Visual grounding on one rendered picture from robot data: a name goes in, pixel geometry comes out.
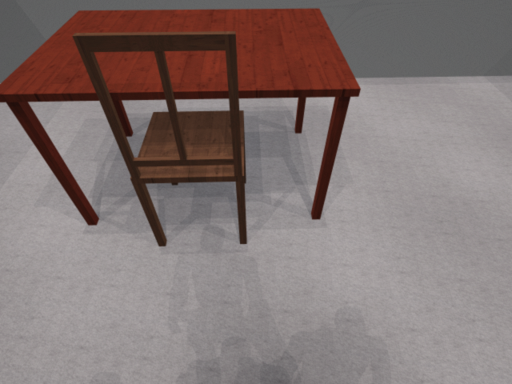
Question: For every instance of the chair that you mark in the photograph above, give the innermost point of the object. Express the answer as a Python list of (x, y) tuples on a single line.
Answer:
[(179, 146)]

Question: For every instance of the table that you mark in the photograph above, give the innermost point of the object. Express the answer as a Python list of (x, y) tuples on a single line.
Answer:
[(281, 53)]

